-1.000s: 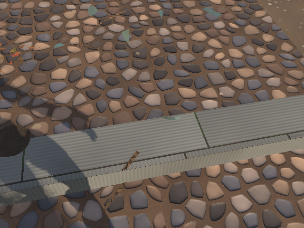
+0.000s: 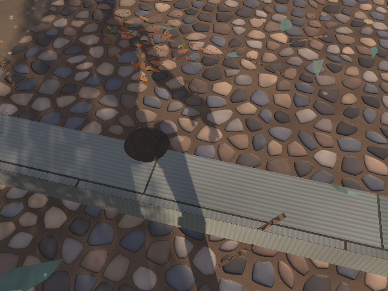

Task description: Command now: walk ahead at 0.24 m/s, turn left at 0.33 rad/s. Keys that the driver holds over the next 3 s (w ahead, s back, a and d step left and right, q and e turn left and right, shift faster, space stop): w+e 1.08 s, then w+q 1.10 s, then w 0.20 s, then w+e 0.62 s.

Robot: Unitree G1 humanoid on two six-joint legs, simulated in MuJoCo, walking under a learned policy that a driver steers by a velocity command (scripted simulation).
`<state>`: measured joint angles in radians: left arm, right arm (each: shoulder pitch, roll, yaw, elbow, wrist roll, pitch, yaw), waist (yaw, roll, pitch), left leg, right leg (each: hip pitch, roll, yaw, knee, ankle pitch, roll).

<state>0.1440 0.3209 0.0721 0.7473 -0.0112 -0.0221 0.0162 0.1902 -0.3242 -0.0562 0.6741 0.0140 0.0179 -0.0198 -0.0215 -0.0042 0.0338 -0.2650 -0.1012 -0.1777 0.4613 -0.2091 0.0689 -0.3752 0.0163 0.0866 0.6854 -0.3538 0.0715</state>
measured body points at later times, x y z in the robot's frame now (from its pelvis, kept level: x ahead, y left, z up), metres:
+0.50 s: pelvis +0.17 +0.01 -0.01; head +0.21 +0.00 +0.43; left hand +0.19 +0.30 -0.13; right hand +0.38 -0.26 -0.07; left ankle +0.26 +0.11 -0.75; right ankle +0.02 -0.13 -0.73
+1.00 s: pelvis +0.40 -0.08 -0.03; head +0.43 -0.10 +0.42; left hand +0.71 +0.05 -0.09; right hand +0.32 -0.37 -0.15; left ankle +0.29 +0.12 -0.67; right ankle +0.45 -0.18 -0.74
